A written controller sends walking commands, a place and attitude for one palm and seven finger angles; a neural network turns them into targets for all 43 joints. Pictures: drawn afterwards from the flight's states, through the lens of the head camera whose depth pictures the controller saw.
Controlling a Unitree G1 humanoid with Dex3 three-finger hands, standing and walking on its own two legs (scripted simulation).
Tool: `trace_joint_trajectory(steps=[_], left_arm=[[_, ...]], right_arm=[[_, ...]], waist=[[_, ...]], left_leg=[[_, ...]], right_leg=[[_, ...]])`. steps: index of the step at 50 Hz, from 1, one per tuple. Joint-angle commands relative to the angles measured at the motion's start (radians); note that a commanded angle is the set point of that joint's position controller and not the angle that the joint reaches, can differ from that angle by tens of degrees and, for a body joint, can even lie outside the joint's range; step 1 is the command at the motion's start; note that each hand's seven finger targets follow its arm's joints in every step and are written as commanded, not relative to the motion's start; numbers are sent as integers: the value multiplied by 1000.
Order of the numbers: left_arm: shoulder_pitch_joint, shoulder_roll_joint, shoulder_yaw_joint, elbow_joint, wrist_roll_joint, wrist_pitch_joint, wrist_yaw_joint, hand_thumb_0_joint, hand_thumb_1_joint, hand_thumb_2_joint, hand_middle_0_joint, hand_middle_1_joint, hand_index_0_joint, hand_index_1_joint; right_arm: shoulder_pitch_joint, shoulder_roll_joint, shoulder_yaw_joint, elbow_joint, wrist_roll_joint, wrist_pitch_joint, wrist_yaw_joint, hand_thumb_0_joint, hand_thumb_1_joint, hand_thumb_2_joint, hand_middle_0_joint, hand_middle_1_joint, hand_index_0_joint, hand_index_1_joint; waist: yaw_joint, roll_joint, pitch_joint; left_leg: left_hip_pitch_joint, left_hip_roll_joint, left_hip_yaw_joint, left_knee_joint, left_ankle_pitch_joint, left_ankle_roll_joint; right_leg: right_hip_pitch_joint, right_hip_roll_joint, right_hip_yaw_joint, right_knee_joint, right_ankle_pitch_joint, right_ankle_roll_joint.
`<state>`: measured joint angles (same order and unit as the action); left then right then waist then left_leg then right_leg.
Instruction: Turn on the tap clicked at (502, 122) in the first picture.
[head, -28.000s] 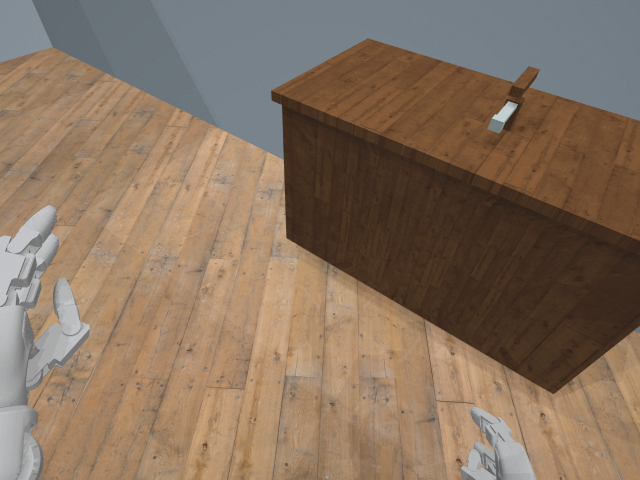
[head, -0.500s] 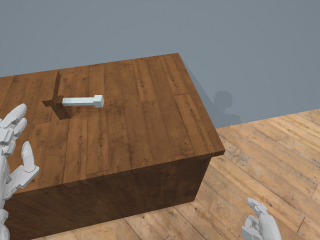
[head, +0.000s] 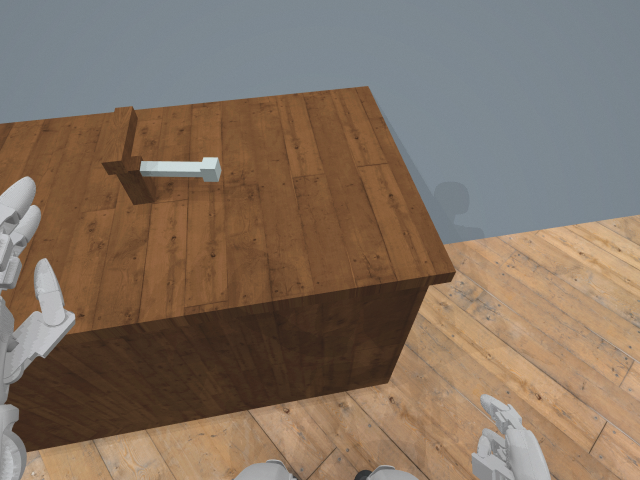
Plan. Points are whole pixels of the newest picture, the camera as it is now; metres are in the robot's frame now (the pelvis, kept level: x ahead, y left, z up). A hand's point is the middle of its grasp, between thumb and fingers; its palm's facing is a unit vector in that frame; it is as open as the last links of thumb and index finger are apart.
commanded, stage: step back with the hand held close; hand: left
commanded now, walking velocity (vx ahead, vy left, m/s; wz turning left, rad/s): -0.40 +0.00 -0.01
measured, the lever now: (211, 169) +0.55 +0.22 +0.04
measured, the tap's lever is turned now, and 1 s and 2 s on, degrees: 78 78 78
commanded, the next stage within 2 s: stop stepping back and stand still in 0.54 s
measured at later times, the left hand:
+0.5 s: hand (86, 403) +0.15 +0.18 +0.19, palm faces +0.25 -0.88 -0.41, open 7.4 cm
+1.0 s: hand out of the picture +0.03 +0.18 +0.17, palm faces +0.31 -0.87 -0.38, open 7.4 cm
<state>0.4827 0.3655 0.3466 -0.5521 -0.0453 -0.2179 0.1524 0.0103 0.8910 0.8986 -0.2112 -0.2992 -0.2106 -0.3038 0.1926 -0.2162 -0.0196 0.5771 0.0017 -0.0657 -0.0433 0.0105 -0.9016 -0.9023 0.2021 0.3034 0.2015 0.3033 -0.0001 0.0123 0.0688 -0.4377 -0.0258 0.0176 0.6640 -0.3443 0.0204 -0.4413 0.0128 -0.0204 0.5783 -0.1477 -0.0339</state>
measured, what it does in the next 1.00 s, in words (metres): walks backwards: right foot, then left foot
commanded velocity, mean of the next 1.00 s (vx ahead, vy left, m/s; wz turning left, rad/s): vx -0.15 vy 0.03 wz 0.01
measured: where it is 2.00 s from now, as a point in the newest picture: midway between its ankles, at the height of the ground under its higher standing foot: outside the picture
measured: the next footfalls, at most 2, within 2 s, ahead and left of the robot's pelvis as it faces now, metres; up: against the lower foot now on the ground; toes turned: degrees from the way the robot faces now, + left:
right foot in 0.36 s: -0.05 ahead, -0.14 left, +0.00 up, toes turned -1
left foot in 0.60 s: -0.02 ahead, +0.10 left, +0.00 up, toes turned +0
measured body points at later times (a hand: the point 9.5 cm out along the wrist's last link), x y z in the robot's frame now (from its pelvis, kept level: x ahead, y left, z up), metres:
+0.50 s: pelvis -0.08 -0.03 +0.02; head -0.03 -0.02 +0.46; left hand +0.13 +0.22 +0.21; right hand +0.09 -0.25 -0.08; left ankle -0.01 +0.09 -0.68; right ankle -0.09 -0.14 -0.72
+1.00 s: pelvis -0.20 -0.04 +0.00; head -0.20 -0.03 +0.45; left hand +0.01 +0.23 +0.19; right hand -0.08 -0.30 -0.08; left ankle -0.22 +0.08 -0.71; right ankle -0.10 -0.15 -0.72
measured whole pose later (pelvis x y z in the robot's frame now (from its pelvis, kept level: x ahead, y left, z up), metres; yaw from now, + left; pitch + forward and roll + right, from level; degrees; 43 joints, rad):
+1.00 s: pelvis -0.20 -0.04 +0.00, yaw -5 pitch +0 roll +2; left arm 0.50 0.38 0.34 -0.50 -0.05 -0.13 0.15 0.01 0.89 0.90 -0.21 -0.30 -0.21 -0.30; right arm 0.27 -0.22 0.00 0.65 0.01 -0.09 -0.07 0.01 -0.90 -0.90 0.20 0.30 0.20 0.30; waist -0.02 -0.05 -0.02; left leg -0.28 0.01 0.08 0.73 -0.46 0.04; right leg -0.44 -0.04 -0.05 0.60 -0.22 -0.04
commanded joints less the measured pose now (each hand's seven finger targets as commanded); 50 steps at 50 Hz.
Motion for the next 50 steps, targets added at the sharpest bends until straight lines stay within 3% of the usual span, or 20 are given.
trace_joint_trajectory(steps=[1,4,6,7,11,17,20,22,26,28,30,31,35,38,40,42,44,47,49,50], left_arm=[[60,199,148,-210,-11,-54,30,0,900,900,-200,-300,-200,-300],[56,217,183,-261,-9,-80,35,0,900,900,-200,-300,-200,-300],[12,207,207,-267,20,-95,39,0,900,900,-200,-300,-200,-300],[-21,213,211,-252,25,-95,37,0,900,900,-200,-300,-200,-300],[-35,128,114,-190,-3,-85,13,0,900,900,-200,-300,-200,-300],[-115,133,71,-212,8,-78,-17,0,900,900,-200,-300,-200,-300],[-63,230,144,-241,-12,-89,-12,0,900,900,-200,-300,-200,-300],[37,207,151,-223,-11,-69,-12,0,900,900,-200,-300,-200,-300],[38,192,170,-187,-12,-82,-2,0,900,900,-200,-300,-200,-300],[40,188,162,-187,-24,-97,-1,0,900,900,-200,-300,-200,-300],[48,193,154,-193,-34,-98,-2,0,900,900,-200,-300,-200,-300],[60,159,128,-138,-38,-103,-12,0,900,900,-200,-300,-200,-300],[-18,198,151,-272,-22,-59,-7,0,900,900,-200,-300,-200,-300],[18,200,149,-220,-3,-21,5,0,900,900,-200,-300,-200,-300],[-62,250,161,-237,6,4,8,0,900,900,-200,-300,-200,-300],[-69,218,135,-149,-4,24,4,0,900,900,-200,-300,-200,-300],[-54,207,129,-113,-2,33,1,0,900,900,-200,-300,-200,-300],[-80,201,117,-131,-2,26,13,0,900,900,-200,-300,-200,-300],[-113,198,113,-163,-2,23,24,0,900,900,-200,-300,-200,-300],[-97,192,111,-171,-8,22,28,0,900,900,-200,-300,-200,-300]], right_arm=[[-46,-93,-51,-151,11,-25,1,0,-900,-900,200,300,200,300],[-70,-118,-51,-176,13,-29,-9,0,-900,-900,200,300,200,300],[-79,-131,-50,-172,0,-54,-22,0,-900,-900,200,300,200,300],[-68,-117,-57,-159,-7,-67,-26,0,-900,-900,200,300,200,300],[-35,-94,-61,-100,-13,-113,-15,0,-900,-900,200,300,200,300],[-77,-96,-36,-85,-17,-122,-9,0,-900,-900,200,300,200,300],[-51,-80,-61,-101,13,-112,-15,0,-900,-900,200,300,200,300],[-95,-41,-29,-136,8,-80,-11,0,-900,-900,200,300,200,300],[-105,-45,-8,-138,7,-44,-28,0,-900,-900,200,300,200,300],[-71,-73,-27,-141,13,-44,-34,0,-900,-900,200,300,200,300],[-60,-118,-62,-161,24,-64,-28,0,-900,-900,200,300,200,300],[-19,-119,-69,-129,26,-80,-14,0,-900,-900,200,300,200,300],[-32,-123,-66,-144,15,-117,-1,0,-900,-900,200,300,200,300],[-62,-132,-46,-185,29,-98,-4,0,-900,-900,200,300,200,300],[-57,-117,-55,-180,23,-78,-9,0,-900,-900,200,300,200,300],[-35,-88,-32,-89,13,-70,-16,0,-900,-900,200,300,200,300],[-52,-87,-27,-80,6,-59,-27,0,-900,-900,200,300,200,300],[-55,-91,-21,-88,10,-81,-40,0,-900,-900,200,300,200,300],[-32,-105,-16,-89,6,-99,-45,0,-900,-900,200,300,200,300],[-26,-140,-28,-110,5,-108,-51,0,-900,-900,200,300,200,300]], waist=[[-16,-83,-234],[-7,57,-160],[-4,282,-164],[-3,265,-169],[9,141,-196],[33,153,-220],[21,-274,-279],[17,-196,-240],[-17,-108,-227],[-23,-81,-242],[-1,166,-257],[-8,155,-254],[9,238,-250],[11,57,-139],[-2,-308,-112],[-57,-237,-102],[-51,-165,-102],[-27,-200,-142],[-39,-74,-163],[-33,143,-141]], left_leg=[[92,91,-127,-60,26,16],[-57,186,-223,-249,-216,63],[-292,349,-378,-498,-405,135],[-291,390,-393,-535,-332,152],[206,336,-259,-370,207,115],[269,242,-144,-266,188,33],[148,20,35,190,-81,-60],[-75,33,-41,352,-146,-50],[7,47,9,-15,-14,-47],[182,80,19,-260,317,-26],[416,363,-229,-287,892,87],[457,401,-224,-288,944,131],[250,301,-127,-265,459,103],[-82,165,-41,-164,-294,34],[-18,-8,32,419,-234,-29],[54,37,-26,560,-68,-29],[140,45,18,439,-44,-21],[214,40,57,80,-135,21],[266,23,78,-209,-145,45],[237,104,-82,-410,-246,94]], right_leg=[[118,-257,266,-151,80,-73],[95,-113,175,-58,-201,-1],[289,29,59,292,-209,54],[275,44,70,445,-254,62],[-25,5,64,288,-371,52],[148,5,34,-275,-89,36],[105,-304,283,-313,193,-118],[241,-337,261,-180,636,-161],[318,-262,171,-59,762,-74],[253,-197,136,25,600,-12],[-28,-37,74,206,-200,60],[-101,9,113,346,-403,55],[95,-45,72,164,-297,55],[323,-55,34,-123,-175,36],[-16,-360,527,-452,-681,-113],[-130,-324,421,-399,-637,-102],[-203,-262,255,-364,-595,-65],[-79,-252,205,-308,-550,-56],[21,-192,140,-165,-514,-31],[46,-92,70,66,-459,-7]])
